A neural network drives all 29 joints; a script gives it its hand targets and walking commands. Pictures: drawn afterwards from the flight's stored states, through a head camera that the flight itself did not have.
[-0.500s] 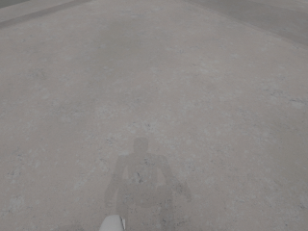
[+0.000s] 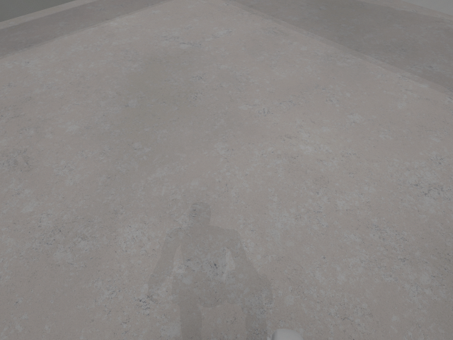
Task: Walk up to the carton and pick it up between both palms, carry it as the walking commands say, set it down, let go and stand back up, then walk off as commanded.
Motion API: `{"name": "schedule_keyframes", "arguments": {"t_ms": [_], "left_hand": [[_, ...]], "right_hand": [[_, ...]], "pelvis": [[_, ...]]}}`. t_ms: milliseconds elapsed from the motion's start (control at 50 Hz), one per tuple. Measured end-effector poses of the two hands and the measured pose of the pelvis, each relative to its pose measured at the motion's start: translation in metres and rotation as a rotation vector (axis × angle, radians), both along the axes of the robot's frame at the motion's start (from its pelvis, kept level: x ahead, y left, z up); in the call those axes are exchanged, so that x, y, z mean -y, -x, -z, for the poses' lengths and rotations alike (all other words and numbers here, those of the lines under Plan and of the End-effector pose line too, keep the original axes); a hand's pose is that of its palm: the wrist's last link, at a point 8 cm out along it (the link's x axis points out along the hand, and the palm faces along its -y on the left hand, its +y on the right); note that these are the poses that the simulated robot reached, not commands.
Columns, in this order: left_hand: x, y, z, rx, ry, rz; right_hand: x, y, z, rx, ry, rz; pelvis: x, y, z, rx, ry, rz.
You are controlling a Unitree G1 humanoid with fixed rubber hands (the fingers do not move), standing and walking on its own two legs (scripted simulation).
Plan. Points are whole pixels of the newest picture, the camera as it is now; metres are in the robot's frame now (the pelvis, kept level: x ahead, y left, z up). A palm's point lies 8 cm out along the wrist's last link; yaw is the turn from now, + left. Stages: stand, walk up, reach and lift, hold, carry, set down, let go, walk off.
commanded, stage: walk off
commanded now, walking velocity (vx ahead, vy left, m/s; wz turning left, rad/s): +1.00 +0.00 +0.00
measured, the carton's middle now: out of the picture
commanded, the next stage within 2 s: stand in 1.02 s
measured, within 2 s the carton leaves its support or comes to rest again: neither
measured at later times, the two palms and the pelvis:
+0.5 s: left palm (168, 211) +0.41 +0.16 -0.12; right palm (358, 164) +0.56 -0.36 -0.11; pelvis +0.46 -0.10 +0.01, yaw +2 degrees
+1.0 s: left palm (185, 65) +1.06 +0.18 -0.11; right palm (323, 100) +0.87 -0.33 -0.13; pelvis +0.94 -0.08 +0.01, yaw +0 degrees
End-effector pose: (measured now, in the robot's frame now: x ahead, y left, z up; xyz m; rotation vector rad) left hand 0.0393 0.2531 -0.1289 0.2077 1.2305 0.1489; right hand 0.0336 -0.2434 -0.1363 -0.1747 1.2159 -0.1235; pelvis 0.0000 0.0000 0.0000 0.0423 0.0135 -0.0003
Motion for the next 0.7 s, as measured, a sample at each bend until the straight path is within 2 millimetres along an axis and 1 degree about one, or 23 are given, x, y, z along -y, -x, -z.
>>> {"name": "schedule_keyframes", "arguments": {"t_ms": [40,80,100,140,160,200,240,260,280,300,320,340,380,420,460,500,540,560,580,620,660,700], "left_hand": [[0.001,-0.087,-0.014,0.118,-0.006,0.062],[0.01,-0.167,-0.028,0.226,-0.003,0.116],[0.017,-0.205,-0.034,0.275,0.003,0.142],[0.035,-0.275,-0.043,0.354,0.02,0.188],[0.044,-0.307,-0.045,0.384,0.028,0.208],[0.064,-0.367,-0.044,0.422,0.039,0.247],[0.083,-0.42,-0.037,0.442,0.037,0.275],[0.091,-0.442,-0.032,0.45,0.031,0.275],[0.097,-0.458,-0.027,0.441,0.025,0.266],[0.102,-0.467,-0.023,0.419,0.019,0.257],[0.104,-0.47,-0.02,0.385,0.017,0.236],[0.103,-0.467,-0.016,0.339,0.014,0.207],[0.1,-0.448,-0.011,0.218,0.003,0.139],[0.096,-0.422,-0.01,0.086,-0.008,0.059],[0.094,-0.396,-0.01,-0.037,-0.016,-0.026],[0.096,-0.375,-0.013,-0.147,-0.016,-0.103],[0.103,-0.364,-0.015,-0.243,-0.007,-0.165],[0.108,-0.363,-0.016,-0.283,0.001,-0.19],[0.113,-0.365,-0.017,-0.318,0.009,-0.212],[0.123,-0.378,-0.017,-0.373,0.028,-0.243],[0.129,-0.401,-0.014,-0.415,0.042,-0.267],[0.132,-0.434,-0.007,-0.452,0.051,-0.274]], "right_hand": [[0.007,0.025,-0.003,-0.134,0.007,0.066],[0.009,0.041,-0.008,-0.255,0.004,0.114],[0.01,0.043,-0.011,-0.304,-0.001,0.135],[0.012,0.036,-0.015,-0.371,-0.013,0.17],[0.013,0.027,-0.016,-0.392,-0.018,0.184],[0.02,-0.001,-0.012,-0.418,-0.022,0.202],[0.033,-0.039,-0.003,-0.436,-0.019,0.197],[0.041,-0.062,0.003,-0.444,-0.014,0.186],[0.051,-0.089,0.009,-0.447,-0.01,0.174],[0.06,-0.12,0.013,-0.426,-0.01,0.174],[0.069,-0.157,0.014,-0.381,-0.009,0.163],[0.079,-0.197,0.013,-0.321,-0.004,0.146],[0.095,-0.282,0.009,-0.188,0.011,0.096],[0.107,-0.37,0.0,-0.059,0.021,0.033],[0.113,-0.453,-0.011,0.053,0.025,-0.025],[0.113,-0.53,-0.021,0.142,0.022,-0.074],[0.107,-0.603,-0.032,0.219,0.014,-0.122],[0.102,-0.637,-0.036,0.253,0.009,-0.146],[0.097,-0.671,-0.039,0.284,0.001,-0.17],[0.082,-0.736,-0.041,0.337,-0.018,-0.216],[0.066,-0.797,-0.039,0.379,-0.039,-0.253],[0.049,-0.853,-0.032,0.412,-0.054,-0.279]], "pelvis": [[0.003,-0.036,-0.004,0.003,0.0,-0.003],[0.007,-0.072,-0.005,0.001,0.002,-0.01],[0.01,-0.09,-0.005,-0.001,0.001,-0.012],[0.018,-0.127,-0.003,-0.003,0.0,-0.019],[0.022,-0.146,-0.001,-0.004,0.0,-0.023],[0.033,-0.186,0.006,-0.01,-0.002,-0.03],[0.047,-0.228,0.017,-0.018,0.0,-0.038],[0.054,-0.249,0.023,-0.019,0.001,-0.041],[0.06,-0.268,0.025,-0.014,0.025,-0.025],[0.067,-0.285,0.025,-0.009,0.037,-0.018],[0.073,-0.301,0.021,-0.005,0.036,-0.018],[0.078,-0.318,0.017,-0.004,0.029,-0.023],[0.085,-0.352,0.007,0.002,0.024,-0.028],[0.091,-0.386,-0.002,0.005,0.02,-0.03],[0.095,-0.423,-0.007,0.007,0.016,-0.03],[0.098,-0.46,-0.009,0.006,0.025,-0.03],[0.1,-0.498,-0.009,-0.002,0.029,-0.029],[0.1,-0.516,-0.008,-0.006,0.032,-0.029],[0.099,-0.535,-0.007,-0.011,0.035,-0.029],[0.097,-0.573,-0.002,-0.02,0.03,-0.025],[0.094,-0.612,0.006,-0.027,0.029,-0.02],[0.089,-0.654,0.017,-0.033,0.019,-0.01]]}}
